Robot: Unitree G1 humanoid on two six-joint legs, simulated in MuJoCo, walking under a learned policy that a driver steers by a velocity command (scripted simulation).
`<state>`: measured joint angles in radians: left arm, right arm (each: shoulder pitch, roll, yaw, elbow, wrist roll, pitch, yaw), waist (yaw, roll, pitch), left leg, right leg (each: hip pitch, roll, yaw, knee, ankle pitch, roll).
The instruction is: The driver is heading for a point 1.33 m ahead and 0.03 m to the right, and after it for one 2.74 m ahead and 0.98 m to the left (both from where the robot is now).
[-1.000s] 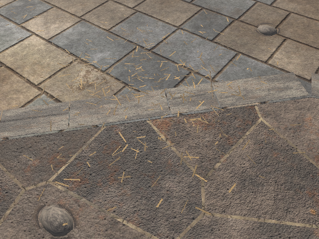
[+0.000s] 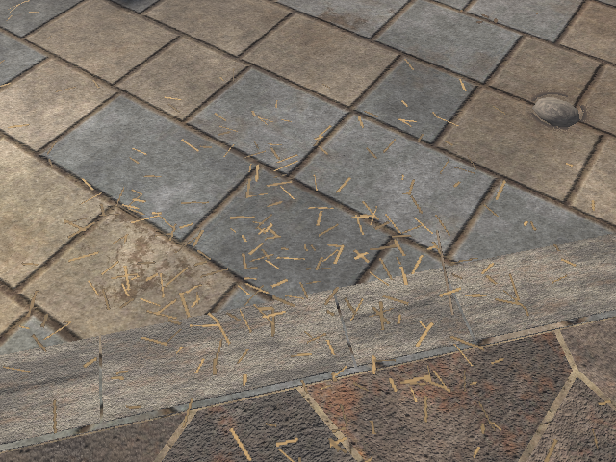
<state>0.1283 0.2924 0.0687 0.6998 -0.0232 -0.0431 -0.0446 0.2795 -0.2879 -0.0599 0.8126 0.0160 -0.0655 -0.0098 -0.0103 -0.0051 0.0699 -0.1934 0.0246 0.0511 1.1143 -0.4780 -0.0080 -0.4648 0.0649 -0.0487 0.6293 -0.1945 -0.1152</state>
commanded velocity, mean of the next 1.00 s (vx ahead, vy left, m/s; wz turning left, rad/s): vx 0.28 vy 0.00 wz -0.25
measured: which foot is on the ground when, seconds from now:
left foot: up 0.00-0.38, down 0.40-1.00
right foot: down 0.00-0.40, up 0.42-0.74, down 0.76-1.00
